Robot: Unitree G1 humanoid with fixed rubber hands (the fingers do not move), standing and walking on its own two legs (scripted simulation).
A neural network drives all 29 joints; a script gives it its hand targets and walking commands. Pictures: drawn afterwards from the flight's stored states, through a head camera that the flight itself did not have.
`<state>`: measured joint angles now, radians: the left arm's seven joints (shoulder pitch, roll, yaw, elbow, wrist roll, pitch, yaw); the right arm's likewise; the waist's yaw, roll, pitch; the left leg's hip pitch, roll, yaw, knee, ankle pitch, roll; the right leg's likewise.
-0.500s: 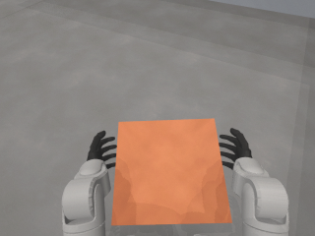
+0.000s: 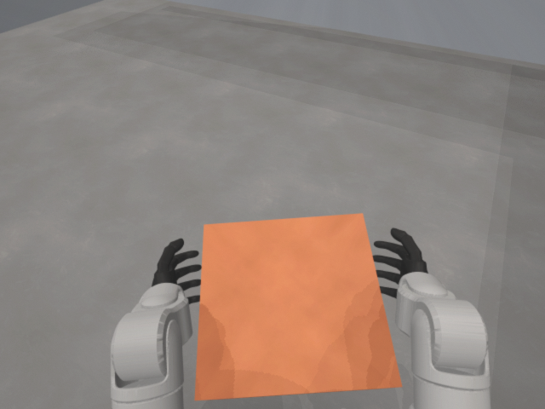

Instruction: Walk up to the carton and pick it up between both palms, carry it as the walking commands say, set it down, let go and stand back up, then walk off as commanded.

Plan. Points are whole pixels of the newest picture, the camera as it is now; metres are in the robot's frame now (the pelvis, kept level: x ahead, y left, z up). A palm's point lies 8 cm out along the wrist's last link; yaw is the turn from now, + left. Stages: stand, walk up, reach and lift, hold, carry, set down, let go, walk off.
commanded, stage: carry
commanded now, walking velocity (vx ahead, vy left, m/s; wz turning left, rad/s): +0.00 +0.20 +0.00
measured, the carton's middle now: (289, 307) +0.27 +0.01 +0.01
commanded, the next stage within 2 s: none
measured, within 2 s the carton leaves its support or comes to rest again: neither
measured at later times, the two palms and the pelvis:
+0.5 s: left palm (82, 381) +0.14 +0.25 +0.07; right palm (360, 385) +0.14 -0.06 +0.08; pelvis -0.12 +0.09 -0.01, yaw -1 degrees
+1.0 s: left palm out of the picture +0.04 +0.36 +0.07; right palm out of the picture +0.05 +0.05 +0.08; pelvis -0.21 +0.20 -0.01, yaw -1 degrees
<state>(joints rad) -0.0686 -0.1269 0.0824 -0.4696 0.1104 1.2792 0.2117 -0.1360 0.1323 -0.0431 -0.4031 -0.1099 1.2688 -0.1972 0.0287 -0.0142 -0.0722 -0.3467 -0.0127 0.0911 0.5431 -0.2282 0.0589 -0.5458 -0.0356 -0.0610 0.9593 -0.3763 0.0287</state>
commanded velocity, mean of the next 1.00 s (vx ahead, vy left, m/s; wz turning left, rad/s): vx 0.00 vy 0.20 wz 0.00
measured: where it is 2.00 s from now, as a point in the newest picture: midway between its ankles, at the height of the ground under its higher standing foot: outside the picture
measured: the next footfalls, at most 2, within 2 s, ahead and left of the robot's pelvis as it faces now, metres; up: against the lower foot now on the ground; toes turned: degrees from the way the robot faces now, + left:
right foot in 0.08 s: +0.03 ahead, -0.10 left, +0.00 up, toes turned -5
left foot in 0.34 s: -0.03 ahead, +0.17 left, +0.00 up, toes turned +3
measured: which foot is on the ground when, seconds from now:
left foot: down 0.00-0.10, up 0.12-0.32, down 0.34-0.62, up 0.64-0.82, down 0.84-1.00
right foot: up 0.00-0.06, down 0.08-0.38, up 0.40-0.58, down 0.60-0.84, up 0.86-1.00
